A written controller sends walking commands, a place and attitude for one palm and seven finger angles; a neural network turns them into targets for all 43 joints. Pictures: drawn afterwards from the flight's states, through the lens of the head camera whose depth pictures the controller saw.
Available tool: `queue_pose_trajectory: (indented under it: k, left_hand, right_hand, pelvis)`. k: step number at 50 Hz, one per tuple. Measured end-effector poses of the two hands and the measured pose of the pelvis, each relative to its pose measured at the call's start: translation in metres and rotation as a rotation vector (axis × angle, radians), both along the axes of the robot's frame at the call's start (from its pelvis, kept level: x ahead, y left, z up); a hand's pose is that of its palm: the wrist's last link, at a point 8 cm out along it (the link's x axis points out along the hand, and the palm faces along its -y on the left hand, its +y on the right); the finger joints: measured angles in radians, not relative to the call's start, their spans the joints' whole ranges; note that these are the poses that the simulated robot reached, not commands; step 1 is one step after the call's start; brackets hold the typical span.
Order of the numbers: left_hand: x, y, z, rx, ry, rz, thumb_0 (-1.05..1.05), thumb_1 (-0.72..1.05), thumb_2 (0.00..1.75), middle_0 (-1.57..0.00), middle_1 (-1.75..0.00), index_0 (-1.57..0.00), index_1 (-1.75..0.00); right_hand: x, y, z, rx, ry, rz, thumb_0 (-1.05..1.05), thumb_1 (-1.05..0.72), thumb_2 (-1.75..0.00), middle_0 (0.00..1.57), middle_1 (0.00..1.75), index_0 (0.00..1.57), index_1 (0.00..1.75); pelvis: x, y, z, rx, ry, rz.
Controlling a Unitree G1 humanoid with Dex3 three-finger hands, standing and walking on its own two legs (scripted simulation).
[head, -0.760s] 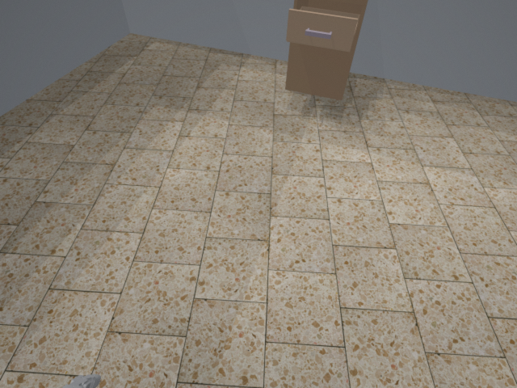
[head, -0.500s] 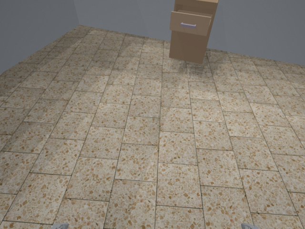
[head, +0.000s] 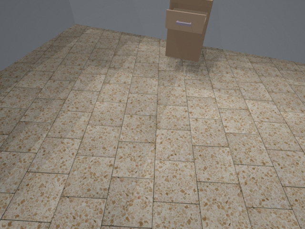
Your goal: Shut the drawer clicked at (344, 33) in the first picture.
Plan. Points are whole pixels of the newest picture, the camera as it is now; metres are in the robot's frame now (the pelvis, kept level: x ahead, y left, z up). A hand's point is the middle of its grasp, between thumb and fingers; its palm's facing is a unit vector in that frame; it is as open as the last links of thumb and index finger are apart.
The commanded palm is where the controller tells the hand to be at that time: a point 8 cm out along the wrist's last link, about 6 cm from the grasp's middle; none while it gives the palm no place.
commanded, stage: stand and wait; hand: left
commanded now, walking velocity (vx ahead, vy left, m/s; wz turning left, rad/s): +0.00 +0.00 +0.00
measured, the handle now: (183, 23) +1.96 -0.21 -0.23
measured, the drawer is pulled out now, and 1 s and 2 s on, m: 0.25 0.25 0.25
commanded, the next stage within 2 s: look at it before walking up in 0.06 s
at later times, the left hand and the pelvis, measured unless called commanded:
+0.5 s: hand out of the picture +0.06 +0.24 -0.16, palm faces -0.03 -0.95 -0.32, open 7.4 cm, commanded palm none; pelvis -0.01 +0.00 +0.00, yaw +0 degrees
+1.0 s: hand out of the picture +0.07 +0.24 -0.16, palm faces -0.03 -0.95 -0.33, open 7.4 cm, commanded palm none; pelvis +0.00 +0.00 +0.00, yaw +0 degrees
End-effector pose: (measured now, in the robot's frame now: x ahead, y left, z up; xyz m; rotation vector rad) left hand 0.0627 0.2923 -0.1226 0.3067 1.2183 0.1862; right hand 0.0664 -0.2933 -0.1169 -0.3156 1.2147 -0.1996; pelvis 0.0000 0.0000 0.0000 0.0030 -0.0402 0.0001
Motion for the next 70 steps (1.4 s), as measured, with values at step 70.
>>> queue_pose_trajectory:
  k: [70]
  left_hand:
    - [-0.015,-0.082,-0.043,-0.154,0.217,0.07,0.01,0.91,0.9,-0.2,-0.3,-0.2,-0.29]
  right_hand:
    - [-0.044,0.048,-0.051,0.161,0.242,-0.173,0.01,-0.9,-0.89,0.2,0.3,0.2,0.3]
  pelvis:
    - [0.083,-0.018,-0.026,-0.015,0.044,-0.057]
